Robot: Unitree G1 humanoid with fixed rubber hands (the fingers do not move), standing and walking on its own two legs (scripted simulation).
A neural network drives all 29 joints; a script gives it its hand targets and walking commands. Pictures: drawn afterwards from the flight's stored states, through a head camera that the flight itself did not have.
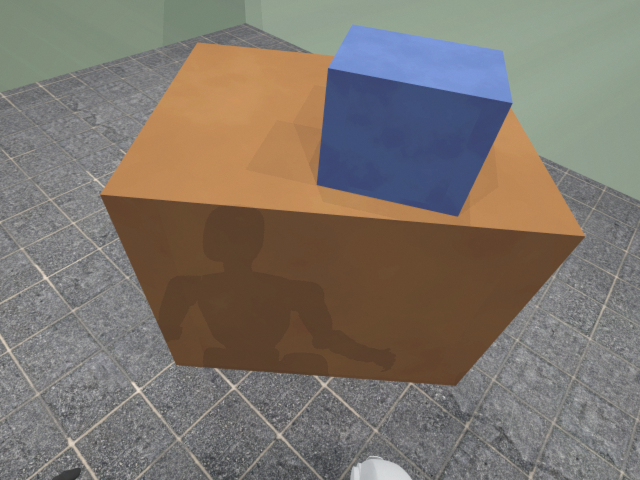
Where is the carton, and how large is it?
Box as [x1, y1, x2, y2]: [317, 24, 512, 216]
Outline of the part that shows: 352,24 328,67 317,184 457,216 512,103 502,51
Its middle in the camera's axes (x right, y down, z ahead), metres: +0.17 -0.23 +0.73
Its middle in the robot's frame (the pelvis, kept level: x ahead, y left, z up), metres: +0.72 -0.12 +0.10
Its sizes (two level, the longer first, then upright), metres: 0.278 0.202 0.231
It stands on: a pedestal, 0.71 m high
